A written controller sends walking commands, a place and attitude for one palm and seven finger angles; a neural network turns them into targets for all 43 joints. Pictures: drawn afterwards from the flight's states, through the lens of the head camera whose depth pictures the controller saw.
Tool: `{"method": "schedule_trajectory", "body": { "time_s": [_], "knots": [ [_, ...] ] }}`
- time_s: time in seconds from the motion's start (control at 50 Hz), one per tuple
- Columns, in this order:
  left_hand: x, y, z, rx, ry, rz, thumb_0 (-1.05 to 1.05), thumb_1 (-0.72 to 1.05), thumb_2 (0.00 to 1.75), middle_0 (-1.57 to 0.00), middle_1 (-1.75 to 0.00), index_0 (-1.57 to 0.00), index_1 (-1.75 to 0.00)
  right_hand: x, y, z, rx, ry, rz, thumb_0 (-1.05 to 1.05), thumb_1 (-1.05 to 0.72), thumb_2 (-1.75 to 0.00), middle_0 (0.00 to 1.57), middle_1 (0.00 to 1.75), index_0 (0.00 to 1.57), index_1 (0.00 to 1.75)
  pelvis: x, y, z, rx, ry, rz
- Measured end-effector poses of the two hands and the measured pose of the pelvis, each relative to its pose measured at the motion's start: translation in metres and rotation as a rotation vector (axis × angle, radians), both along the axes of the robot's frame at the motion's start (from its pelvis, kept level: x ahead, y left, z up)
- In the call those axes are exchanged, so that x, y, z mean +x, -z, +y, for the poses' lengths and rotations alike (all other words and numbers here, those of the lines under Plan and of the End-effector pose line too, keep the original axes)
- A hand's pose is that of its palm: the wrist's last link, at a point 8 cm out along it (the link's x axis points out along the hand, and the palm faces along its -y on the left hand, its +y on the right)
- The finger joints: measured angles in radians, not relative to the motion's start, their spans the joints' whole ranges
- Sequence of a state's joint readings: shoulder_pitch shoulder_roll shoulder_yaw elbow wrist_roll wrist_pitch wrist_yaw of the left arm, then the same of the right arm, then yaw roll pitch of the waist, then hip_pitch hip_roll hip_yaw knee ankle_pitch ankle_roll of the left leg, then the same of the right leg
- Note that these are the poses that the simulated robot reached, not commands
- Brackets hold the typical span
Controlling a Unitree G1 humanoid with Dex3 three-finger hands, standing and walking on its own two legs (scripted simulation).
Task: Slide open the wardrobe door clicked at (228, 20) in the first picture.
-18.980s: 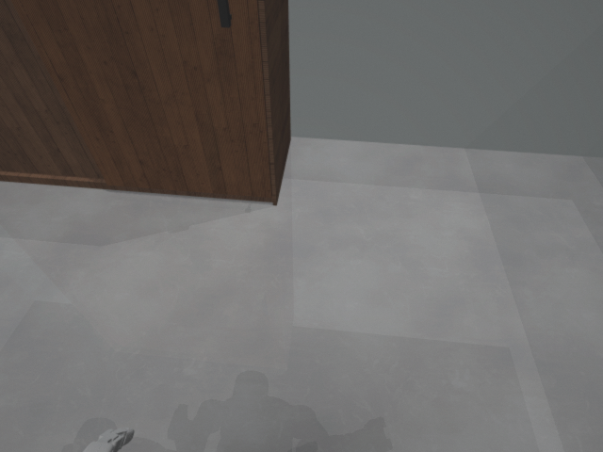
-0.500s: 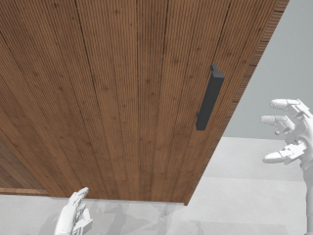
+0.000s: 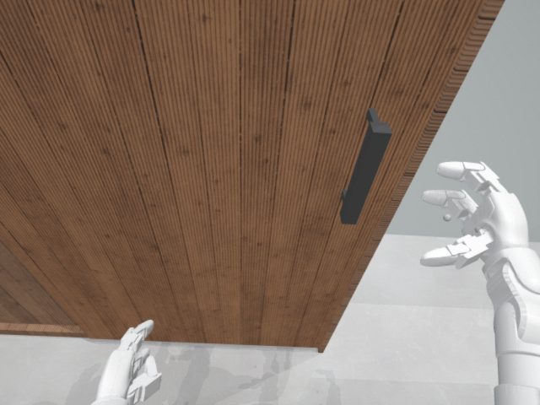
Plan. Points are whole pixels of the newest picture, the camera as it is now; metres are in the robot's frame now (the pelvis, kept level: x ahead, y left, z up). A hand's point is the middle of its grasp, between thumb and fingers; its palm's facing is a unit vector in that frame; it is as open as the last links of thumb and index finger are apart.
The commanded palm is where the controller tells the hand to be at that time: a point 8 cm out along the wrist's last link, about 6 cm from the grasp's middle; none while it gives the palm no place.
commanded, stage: move the hooked fingers beside the handle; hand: right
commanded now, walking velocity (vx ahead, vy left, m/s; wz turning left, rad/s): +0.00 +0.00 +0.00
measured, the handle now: (359, 169) +0.44 -0.12 +0.15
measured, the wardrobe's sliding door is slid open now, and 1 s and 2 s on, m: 0.00 0.00 0.00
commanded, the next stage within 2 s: none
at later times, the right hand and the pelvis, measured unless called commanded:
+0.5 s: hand (416, 197) +0.37 -0.18 +0.16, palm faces +0.00 +1.00 -0.01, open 14.0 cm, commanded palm +0.35 -0.23 +0.16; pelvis +0.00 +0.00 +0.00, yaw +1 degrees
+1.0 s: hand (398, 204) +0.37 -0.17 +0.14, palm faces +0.01 +1.00 +0.00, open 14.0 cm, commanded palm +0.35 -0.22 +0.15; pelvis +0.00 +0.00 +0.00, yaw +1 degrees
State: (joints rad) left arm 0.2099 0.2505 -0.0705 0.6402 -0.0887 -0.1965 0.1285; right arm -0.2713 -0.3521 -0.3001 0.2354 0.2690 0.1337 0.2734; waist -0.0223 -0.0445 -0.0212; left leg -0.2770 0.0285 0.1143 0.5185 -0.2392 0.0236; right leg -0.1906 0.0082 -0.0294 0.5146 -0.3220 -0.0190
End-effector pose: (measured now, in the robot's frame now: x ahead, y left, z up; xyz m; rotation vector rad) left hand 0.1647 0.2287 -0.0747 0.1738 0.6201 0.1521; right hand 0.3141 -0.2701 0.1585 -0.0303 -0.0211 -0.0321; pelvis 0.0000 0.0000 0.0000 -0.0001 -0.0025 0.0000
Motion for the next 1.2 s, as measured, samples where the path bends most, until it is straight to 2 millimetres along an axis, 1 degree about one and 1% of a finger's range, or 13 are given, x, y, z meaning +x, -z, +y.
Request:
{"method": "schedule_trajectory", "body": {
  "time_s": [0.12, 0.3, 0.38, 0.48, 0.58, 0.66, 0.84, 0.88, 0.96, 1.02, 1.06, 1.14, 1.2],
  "knots": [
    [-0.007, 0.002, 0.005, -0.008, -0.018, 0.021, 0.01, 0.91, 0.90, -0.20, -0.30, -0.21, -0.30, 0.012, -0.002, 0.005, 0.005, -0.002, 0.003, -0.02, 0.50, -0.30, 0.30, 1.20, 0.31, 1.20, 0.002, 0.000, 0.002, -0.001, -0.007, 0.006],
    [-0.021, 0.009, 0.016, 0.007, -0.043, 0.086, 0.01, 0.91, 0.90, -0.20, -0.30, -0.20, -0.30, 0.019, 0.010, 0.012, 0.016, 0.005, 0.038, -0.02, 0.50, -0.30, 0.30, 1.20, 0.31, 1.20, 0.002, 0.000, 0.004, 0.000, -0.009, 0.012],
    [-0.026, 0.011, 0.018, 0.012, -0.052, 0.103, 0.01, 0.91, 0.90, -0.20, -0.30, -0.20, -0.30, 0.025, 0.005, 0.017, 0.007, 0.002, 0.010, -0.02, 0.50, -0.30, 0.30, 1.20, 0.30, 1.20, 0.002, 0.000, 0.004, 0.000, -0.010, 0.013],
    [-0.030, 0.014, 0.018, 0.006, -0.060, 0.120, 0.01, 0.91, 0.90, -0.20, -0.30, -0.20, -0.30, 0.036, 0.001, 0.029, 0.013, -0.028, 0.004, -0.02, 0.50, -0.30, 0.30, 1.20, 0.30, 1.20, 0.002, 0.000, 0.003, -0.001, -0.010, 0.017],
    [-0.033, 0.016, 0.017, -0.008, -0.069, 0.133, 0.01, 0.91, 0.90, -0.20, -0.30, -0.20, -0.30, 0.044, 0.009, 0.040, 0.026, -0.037, 0.044, -0.01, 0.50, -0.30, 0.30, 1.20, 0.30, 1.20, 0.002, 0.000, 0.002, -0.003, -0.016, 0.025],
    [-0.036, 0.016, 0.016, -0.011, -0.072, 0.147, 0.01, 0.91, 0.90, -0.20, -0.30, -0.20, -0.30, 0.048, 0.014, 0.043, 0.026, -0.017, 0.049, -0.01, 0.50, -0.30, 0.30, 1.20, 0.31, 1.20, 0.002, 0.000, 0.002, -0.005, -0.021, 0.027],
    [-0.040, 0.017, 0.016, -0.016, -0.076, 0.161, 0.01, 0.91, 0.90, -0.20, -0.30, -0.20, -0.30, 0.050, -0.003, 0.043, 0.007, -0.016, -0.024, -0.02, 0.50, -0.30, 0.30, 1.20, 0.30, 1.20, 0.005, -0.001, 0.002, -0.002, -0.025, 0.023],
    [-0.039, 0.018, 0.016, -0.021, -0.077, 0.161, 0.01, 0.91, 0.90, -0.20, -0.30, -0.20, -0.30, 0.048, 0.000, 0.044, 0.012, -0.024, -0.005, -0.02, 0.50, -0.30, 0.30, 1.20, 0.30, 1.20, 0.005, -0.001, 0.001, -0.002, -0.024, 0.022],
    [-0.036, 0.018, 0.016, -0.021, -0.072, 0.161, 0.01, 0.91, 0.90, -0.20, -0.30, -0.20, -0.30, 0.042, 0.014, 0.048, 0.025, -0.031, 0.052, -0.01, 0.50, -0.30, 0.30, 1.20, 0.30, 1.20, 0.003, -0.001, 0.001, -0.003, -0.021, 0.022],
    [-0.034, 0.016, 0.015, -0.015, -0.066, 0.157, 0.01, 0.91, 0.90, -0.20, -0.30, -0.20, -0.30, 0.039, 0.021, 0.050, 0.028, -0.019, 0.062, -0.01, 0.50, -0.30, 0.30, 1.20, 0.30, 1.20, 0.001, -0.001, 0.001, -0.004, -0.021, 0.019],
    [-0.032, 0.014, 0.015, -0.009, -0.063, 0.151, 0.01, 0.91, 0.90, -0.20, -0.30, -0.20, -0.30, 0.038, 0.019, 0.049, 0.018, -0.005, 0.040, -0.02, 0.50, -0.30, 0.30, 1.20, 0.30, 1.20, 0.000, -0.001, 0.002, -0.005, -0.022, 0.015],
    [-0.030, 0.012, 0.013, -0.006, -0.057, 0.134, 0.01, 0.91, 0.90, -0.20, -0.30, -0.20, -0.30, 0.039, 0.000, 0.045, 0.001, 0.010, -0.037, -0.02, 0.50, -0.30, 0.30, 1.20, 0.31, 1.20, 0.000, -0.001, 0.002, -0.003, -0.020, 0.008],
    [-0.028, 0.012, 0.012, -0.012, -0.054, 0.131, 0.01, 0.91, 0.90, -0.20, -0.30, -0.20, -0.30, 0.044, -0.010, 0.042, 0.001, 0.001, -0.048, -0.02, 0.50, -0.30, 0.30, 1.20, 0.31, 1.20, 0.000, -0.002, 0.002, -0.002, -0.016, 0.007]
  ]
}}
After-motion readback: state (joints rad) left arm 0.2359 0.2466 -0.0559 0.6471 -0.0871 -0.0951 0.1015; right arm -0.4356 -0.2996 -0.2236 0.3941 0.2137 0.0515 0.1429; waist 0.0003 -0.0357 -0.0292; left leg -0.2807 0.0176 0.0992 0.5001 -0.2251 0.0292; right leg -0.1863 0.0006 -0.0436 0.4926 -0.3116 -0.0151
